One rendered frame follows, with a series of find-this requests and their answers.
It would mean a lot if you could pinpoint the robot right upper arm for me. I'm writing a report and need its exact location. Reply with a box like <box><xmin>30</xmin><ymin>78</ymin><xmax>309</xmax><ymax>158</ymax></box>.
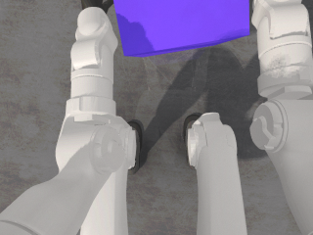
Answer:
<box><xmin>249</xmin><ymin>99</ymin><xmax>313</xmax><ymax>235</ymax></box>

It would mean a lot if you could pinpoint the right robot forearm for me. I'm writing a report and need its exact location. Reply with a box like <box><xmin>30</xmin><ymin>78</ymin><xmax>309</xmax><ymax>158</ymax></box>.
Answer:
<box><xmin>251</xmin><ymin>0</ymin><xmax>313</xmax><ymax>101</ymax></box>

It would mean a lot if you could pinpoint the right robot shin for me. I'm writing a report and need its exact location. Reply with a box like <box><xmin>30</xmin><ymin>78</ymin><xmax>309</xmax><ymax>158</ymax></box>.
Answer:
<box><xmin>194</xmin><ymin>113</ymin><xmax>238</xmax><ymax>154</ymax></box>

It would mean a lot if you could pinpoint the left robot forearm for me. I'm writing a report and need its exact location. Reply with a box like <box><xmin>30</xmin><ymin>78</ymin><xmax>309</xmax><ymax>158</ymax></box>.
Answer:
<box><xmin>55</xmin><ymin>7</ymin><xmax>118</xmax><ymax>156</ymax></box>

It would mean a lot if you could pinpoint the left robot foot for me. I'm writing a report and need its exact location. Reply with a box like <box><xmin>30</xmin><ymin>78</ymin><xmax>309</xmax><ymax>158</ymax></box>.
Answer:
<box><xmin>127</xmin><ymin>121</ymin><xmax>143</xmax><ymax>175</ymax></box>

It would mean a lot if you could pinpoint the carton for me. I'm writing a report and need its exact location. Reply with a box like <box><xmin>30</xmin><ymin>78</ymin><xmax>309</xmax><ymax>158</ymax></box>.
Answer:
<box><xmin>113</xmin><ymin>0</ymin><xmax>249</xmax><ymax>58</ymax></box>

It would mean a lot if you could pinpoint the robot left upper arm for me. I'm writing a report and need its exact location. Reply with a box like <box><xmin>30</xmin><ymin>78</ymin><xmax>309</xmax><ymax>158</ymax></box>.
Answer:
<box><xmin>0</xmin><ymin>124</ymin><xmax>125</xmax><ymax>235</ymax></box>

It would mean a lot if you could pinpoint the left robot hand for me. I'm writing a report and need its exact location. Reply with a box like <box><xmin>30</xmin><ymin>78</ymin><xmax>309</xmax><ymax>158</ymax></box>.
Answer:
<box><xmin>81</xmin><ymin>0</ymin><xmax>114</xmax><ymax>14</ymax></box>

